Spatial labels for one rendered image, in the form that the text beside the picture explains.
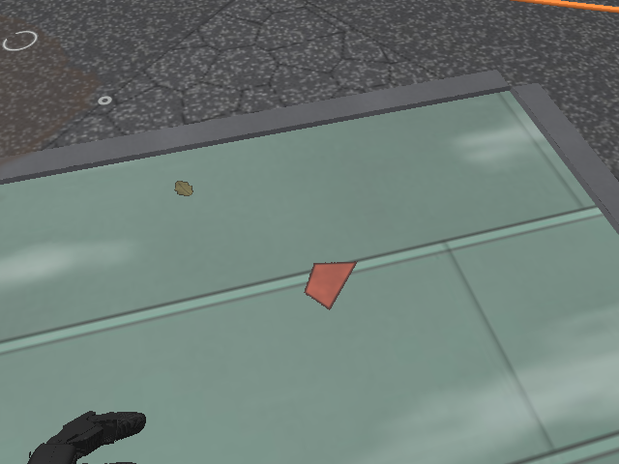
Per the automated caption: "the left robot hand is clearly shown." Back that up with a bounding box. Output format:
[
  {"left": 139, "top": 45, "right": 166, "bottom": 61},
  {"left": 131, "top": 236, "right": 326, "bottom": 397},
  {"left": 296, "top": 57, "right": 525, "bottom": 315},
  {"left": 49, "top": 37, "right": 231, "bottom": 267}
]
[{"left": 27, "top": 411, "right": 146, "bottom": 464}]

